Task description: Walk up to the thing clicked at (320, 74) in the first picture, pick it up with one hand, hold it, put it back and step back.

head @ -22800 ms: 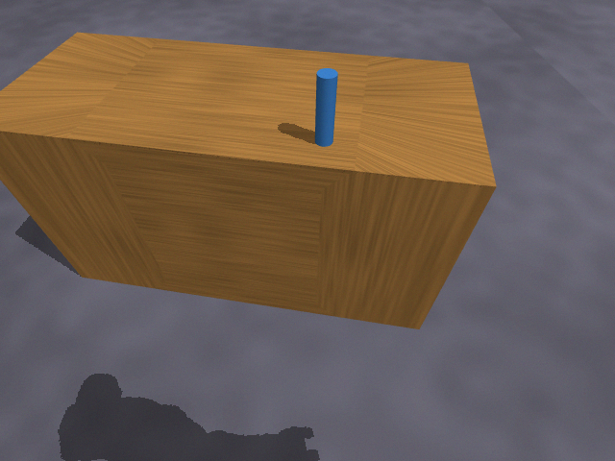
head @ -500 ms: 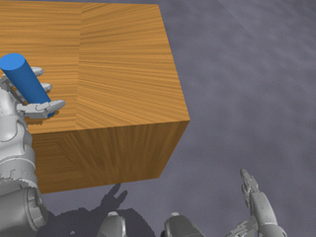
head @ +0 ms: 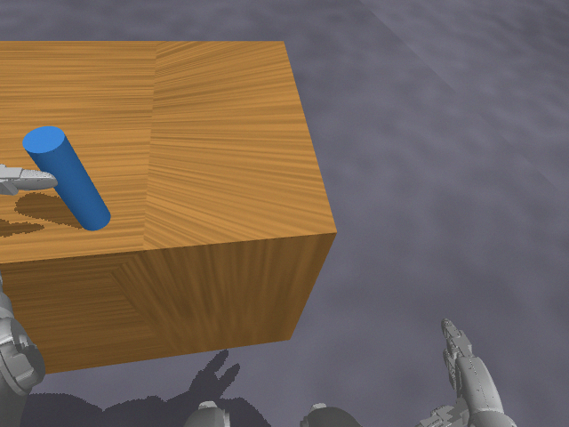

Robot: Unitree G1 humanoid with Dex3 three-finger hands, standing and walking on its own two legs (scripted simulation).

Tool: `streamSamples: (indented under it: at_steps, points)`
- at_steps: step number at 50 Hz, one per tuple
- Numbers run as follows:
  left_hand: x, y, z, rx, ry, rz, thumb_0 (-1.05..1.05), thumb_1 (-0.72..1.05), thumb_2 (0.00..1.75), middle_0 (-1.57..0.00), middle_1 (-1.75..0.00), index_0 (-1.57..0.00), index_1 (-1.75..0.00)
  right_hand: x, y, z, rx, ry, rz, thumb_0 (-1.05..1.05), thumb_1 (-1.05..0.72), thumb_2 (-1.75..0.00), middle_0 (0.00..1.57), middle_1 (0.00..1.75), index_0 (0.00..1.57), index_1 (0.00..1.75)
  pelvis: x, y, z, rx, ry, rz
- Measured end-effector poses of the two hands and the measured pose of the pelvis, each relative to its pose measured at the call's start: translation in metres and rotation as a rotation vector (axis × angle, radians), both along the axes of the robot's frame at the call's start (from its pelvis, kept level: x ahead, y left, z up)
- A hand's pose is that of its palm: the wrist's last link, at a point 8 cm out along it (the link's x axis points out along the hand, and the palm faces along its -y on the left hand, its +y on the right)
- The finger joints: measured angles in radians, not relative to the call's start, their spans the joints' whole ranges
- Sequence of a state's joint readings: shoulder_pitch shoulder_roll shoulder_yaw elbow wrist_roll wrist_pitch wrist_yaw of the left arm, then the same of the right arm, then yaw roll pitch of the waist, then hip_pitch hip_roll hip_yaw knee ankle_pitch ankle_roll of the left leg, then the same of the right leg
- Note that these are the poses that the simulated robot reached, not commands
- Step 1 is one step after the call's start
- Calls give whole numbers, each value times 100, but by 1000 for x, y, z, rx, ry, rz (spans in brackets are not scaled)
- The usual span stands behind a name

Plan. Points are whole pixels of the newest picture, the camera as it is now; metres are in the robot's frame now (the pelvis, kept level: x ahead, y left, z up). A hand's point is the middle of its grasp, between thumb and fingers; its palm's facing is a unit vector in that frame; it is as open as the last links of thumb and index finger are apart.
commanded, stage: rise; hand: left
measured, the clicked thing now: (73, 185) +0.44 +0.26 +0.07
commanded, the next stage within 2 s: sink last in 0.16 s
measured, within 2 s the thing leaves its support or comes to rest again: neither
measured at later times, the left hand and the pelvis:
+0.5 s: hand out of the picture +0.35 +0.45 +0.12, palm faces +0.57 -0.73 -0.37, open 17.5 cm; pelvis +0.01 +0.01 +0.02, yaw +1 degrees
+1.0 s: hand out of the picture +0.19 +0.25 +0.12, palm faces +0.36 -0.85 -0.38, open 17.4 cm; pelvis +0.00 -0.01 +0.03, yaw +2 degrees
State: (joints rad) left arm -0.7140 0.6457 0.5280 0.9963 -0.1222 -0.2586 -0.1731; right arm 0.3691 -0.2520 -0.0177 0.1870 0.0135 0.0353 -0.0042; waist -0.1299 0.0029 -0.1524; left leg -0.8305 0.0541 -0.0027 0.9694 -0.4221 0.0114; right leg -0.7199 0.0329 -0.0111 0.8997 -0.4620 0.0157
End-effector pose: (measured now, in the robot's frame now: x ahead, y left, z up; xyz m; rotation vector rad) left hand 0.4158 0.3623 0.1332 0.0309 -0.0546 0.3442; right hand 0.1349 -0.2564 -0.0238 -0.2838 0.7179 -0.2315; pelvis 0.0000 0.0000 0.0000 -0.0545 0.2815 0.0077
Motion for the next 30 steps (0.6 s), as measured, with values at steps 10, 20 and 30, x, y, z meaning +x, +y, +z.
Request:
streamSamples:
  at_steps: [10,20,30]
  points:
    - [-26,40,12,92,216,50,-1,-54,7,-10,-9,-11,-9,6,8,-7,60,20,6,-1,54,-5,6,5,5,5,4,4,11,13,-26,-1]
    - [-82,100,4,130,338,304,-1,-56,5,-8,-5,-8,-6,11,8,4,40,49,34,-1,53,-6,6,5,6,6,8,4,20,12,-55,10]
    - [-130,83,-4,261,403,304,-1,-54,4,-7,-2,-5,-4,24,18,-6,82,34,72,-1,50,-7,6,5,5,6,11,11,27,9,-95,18]
